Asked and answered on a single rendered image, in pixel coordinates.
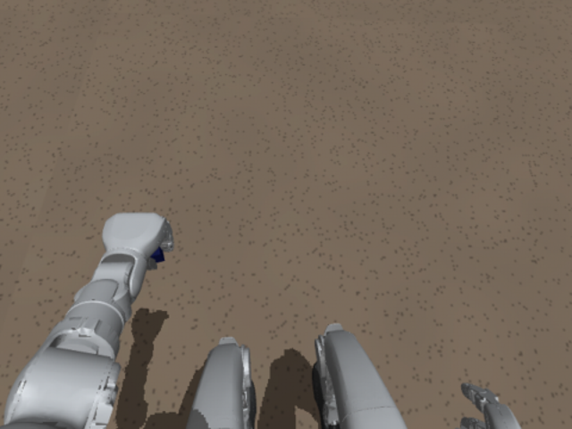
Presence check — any right robot foot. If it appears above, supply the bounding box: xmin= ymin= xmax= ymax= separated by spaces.
xmin=312 ymin=362 xmax=340 ymax=429

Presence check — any right robot hand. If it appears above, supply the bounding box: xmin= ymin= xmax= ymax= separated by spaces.
xmin=455 ymin=383 xmax=521 ymax=429

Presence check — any left robot hand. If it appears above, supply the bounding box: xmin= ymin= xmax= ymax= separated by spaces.
xmin=102 ymin=213 xmax=174 ymax=271

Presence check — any cube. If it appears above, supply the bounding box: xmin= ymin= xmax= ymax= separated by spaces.
xmin=151 ymin=247 xmax=164 ymax=263

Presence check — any left robot arm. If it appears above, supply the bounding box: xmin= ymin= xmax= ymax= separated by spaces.
xmin=0 ymin=248 xmax=147 ymax=429

